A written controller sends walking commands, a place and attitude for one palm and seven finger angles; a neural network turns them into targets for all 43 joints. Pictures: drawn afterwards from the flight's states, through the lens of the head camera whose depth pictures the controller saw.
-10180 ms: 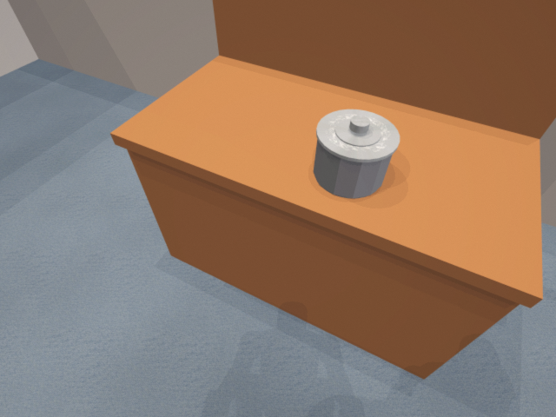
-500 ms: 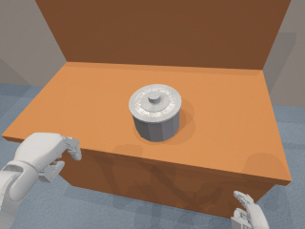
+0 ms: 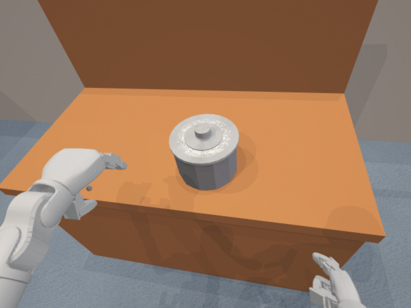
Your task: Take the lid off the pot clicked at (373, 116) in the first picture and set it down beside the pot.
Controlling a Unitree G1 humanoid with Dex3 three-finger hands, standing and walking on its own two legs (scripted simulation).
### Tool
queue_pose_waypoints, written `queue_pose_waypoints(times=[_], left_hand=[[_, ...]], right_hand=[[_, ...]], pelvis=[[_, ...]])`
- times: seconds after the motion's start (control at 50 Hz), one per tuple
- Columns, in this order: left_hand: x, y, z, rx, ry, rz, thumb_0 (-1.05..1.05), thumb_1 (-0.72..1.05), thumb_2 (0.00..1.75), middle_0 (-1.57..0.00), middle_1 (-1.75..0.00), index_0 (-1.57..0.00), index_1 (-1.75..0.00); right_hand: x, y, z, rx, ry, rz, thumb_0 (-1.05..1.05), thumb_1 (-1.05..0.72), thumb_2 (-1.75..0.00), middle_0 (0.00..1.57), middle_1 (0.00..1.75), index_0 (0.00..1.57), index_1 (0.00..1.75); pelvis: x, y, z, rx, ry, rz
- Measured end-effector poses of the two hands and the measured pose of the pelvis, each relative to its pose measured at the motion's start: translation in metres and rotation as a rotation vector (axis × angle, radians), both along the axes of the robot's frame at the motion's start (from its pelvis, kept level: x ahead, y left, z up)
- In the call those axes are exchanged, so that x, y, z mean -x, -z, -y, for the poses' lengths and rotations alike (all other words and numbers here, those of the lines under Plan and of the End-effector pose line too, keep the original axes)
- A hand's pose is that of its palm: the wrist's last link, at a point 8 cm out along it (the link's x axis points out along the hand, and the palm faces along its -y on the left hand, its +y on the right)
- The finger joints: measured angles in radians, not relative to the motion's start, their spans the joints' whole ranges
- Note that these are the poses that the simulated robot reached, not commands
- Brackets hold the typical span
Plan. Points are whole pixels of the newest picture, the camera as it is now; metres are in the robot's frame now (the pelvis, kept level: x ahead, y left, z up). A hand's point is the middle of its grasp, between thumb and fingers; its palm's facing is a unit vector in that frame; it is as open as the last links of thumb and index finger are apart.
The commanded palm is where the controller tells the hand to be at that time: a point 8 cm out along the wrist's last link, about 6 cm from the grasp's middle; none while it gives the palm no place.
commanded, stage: move the open hand above the knob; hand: left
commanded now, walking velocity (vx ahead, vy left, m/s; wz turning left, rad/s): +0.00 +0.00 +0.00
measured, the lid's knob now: (202, 130) +0.52 +0.07 +0.04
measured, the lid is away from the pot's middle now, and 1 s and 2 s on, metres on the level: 0.00 0.00 0.00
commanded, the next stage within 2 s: none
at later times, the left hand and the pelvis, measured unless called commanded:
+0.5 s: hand (123, 162) +0.35 +0.20 +0.11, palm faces -0.23 +0.00 -0.97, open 10.1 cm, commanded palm +0.34 +0.19 +0.18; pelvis +0.01 +0.00 +0.00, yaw +0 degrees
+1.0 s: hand (157, 142) +0.41 +0.14 +0.11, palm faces -0.21 +0.01 -0.98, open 10.1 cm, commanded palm +0.40 +0.13 +0.18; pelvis +0.02 +0.00 +0.00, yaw +0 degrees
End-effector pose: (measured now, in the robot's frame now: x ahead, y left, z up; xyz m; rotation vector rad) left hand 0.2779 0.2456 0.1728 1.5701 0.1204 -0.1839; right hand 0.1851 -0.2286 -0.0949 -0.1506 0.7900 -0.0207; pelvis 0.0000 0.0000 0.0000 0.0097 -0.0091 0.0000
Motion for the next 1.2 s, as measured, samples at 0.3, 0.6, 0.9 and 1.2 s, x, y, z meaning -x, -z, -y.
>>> queue_pose_waypoints(times=[0.3, 0.6, 0.9, 1.2], left_hand=[[-0.042, 0.003, 0.02, 0.009, -0.004, -0.07, 0.0, -0.28, 1.37, -0.83, -0.08, -0.83, -0.09], [-0.08, 0.004, 0.056, 0.019, 0.055, -0.03, 0.0, -0.28, 1.37, -0.83, -0.08, -0.83, -0.09], [-0.112, 0.003, 0.089, 0.018, 0.065, -0.023, 0.0, -0.28, 1.37, -0.83, -0.08, -0.83, -0.09], [-0.149, 0.003, 0.131, 0.003, 0.07, -0.036, 0.0, -0.28, 1.37, -0.83, -0.08, -0.83, -0.09]], right_hand=[[-0.009, 0.002, 0.002, -0.014, -0.001, -0.001, 0.01, -0.91, -0.9, 0.2, 0.3, 0.2, 0.3], [-0.006, 0.01, 0.002, -0.036, 0.015, -0.054, 0.01, -0.91, -0.9, 0.2, 0.3, 0.2, 0.3], [-0.013, 0.016, -0.004, -0.081, 0.026, -0.061, 0.01, -0.91, -0.9, 0.2, 0.3, 0.2, 0.3], [0.001, 0.026, 0.008, -0.077, 0.07, -0.121, 0.01, -0.91, -0.9, 0.2, 0.3, 0.2, 0.3]], pelvis=[[-0.008, 0.0, 0.002, -0.001, -0.007, -0.018], [-0.016, 0.001, 0.0, -0.004, -0.006, -0.04], [-0.023, 0.004, 0.001, -0.008, -0.003, -0.057], [-0.024, 0.006, 0.006, -0.014, -0.002, -0.077]])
